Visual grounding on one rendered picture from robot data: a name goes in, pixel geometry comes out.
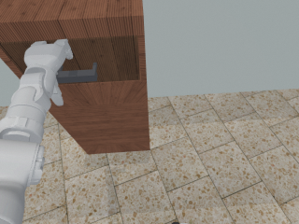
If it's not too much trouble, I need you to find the robot left hand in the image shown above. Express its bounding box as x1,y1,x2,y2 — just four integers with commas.
23,38,73,106

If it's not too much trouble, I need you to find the cabinet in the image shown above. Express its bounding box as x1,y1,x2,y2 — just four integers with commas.
0,0,150,155

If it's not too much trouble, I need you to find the drawer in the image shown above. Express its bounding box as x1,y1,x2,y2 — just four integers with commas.
0,35,140,85

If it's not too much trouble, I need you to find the handle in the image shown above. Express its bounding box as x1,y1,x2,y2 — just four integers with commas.
56,63,98,84

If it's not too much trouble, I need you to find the robot left forearm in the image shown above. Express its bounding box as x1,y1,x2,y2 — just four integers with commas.
0,64,56,144

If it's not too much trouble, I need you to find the left robot upper arm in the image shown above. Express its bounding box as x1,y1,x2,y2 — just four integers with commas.
0,138,45,224

